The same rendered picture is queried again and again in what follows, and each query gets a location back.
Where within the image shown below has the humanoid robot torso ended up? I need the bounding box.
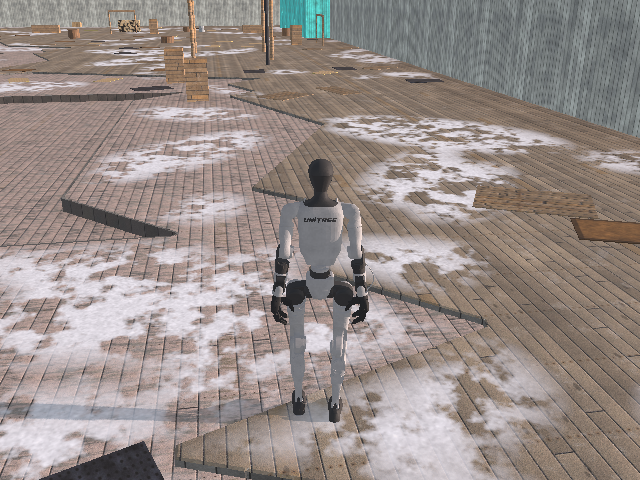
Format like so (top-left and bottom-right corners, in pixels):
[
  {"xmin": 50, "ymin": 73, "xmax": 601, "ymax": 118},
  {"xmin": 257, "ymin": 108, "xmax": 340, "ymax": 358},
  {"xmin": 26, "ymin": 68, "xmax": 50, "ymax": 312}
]
[{"xmin": 297, "ymin": 198, "xmax": 344, "ymax": 300}]

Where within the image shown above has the robot right shin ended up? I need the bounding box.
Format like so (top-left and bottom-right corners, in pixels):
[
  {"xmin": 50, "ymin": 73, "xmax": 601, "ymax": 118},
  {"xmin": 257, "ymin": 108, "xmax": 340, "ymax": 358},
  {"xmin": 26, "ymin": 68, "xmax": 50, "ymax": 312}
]
[{"xmin": 330, "ymin": 340, "xmax": 347, "ymax": 409}]

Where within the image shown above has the right robot forearm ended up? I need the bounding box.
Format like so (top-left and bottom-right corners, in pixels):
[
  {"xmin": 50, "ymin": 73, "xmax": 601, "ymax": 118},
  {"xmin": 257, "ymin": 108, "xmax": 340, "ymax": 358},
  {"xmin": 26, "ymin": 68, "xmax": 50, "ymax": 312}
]
[{"xmin": 351, "ymin": 245, "xmax": 368, "ymax": 297}]

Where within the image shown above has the right robot upper arm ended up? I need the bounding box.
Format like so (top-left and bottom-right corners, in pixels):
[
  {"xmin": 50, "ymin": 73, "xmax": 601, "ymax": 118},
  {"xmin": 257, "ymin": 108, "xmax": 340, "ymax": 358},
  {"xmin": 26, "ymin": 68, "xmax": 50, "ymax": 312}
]
[{"xmin": 341, "ymin": 202, "xmax": 362, "ymax": 259}]

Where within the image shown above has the left robot upper arm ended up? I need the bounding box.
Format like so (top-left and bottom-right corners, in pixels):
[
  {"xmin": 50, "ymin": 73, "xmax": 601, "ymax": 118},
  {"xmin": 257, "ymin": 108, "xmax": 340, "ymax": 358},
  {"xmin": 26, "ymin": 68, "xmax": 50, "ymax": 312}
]
[{"xmin": 278, "ymin": 202, "xmax": 300, "ymax": 259}]

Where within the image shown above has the right robot hand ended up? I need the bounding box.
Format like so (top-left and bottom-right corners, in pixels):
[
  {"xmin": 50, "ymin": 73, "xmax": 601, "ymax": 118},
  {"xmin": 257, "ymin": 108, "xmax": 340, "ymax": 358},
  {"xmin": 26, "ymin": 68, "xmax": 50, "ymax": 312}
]
[{"xmin": 345, "ymin": 294, "xmax": 369, "ymax": 324}]

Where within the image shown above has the left robot forearm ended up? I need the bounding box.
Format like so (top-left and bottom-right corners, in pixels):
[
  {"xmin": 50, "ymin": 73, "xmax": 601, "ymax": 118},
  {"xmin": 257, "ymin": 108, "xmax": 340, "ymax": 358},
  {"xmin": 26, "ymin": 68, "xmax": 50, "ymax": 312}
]
[{"xmin": 272, "ymin": 244, "xmax": 290, "ymax": 297}]

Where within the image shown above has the left robot hand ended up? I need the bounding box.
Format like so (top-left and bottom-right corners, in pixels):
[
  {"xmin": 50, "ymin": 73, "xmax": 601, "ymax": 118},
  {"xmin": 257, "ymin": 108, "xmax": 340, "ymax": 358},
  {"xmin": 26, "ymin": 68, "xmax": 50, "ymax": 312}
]
[{"xmin": 271, "ymin": 295, "xmax": 294, "ymax": 325}]

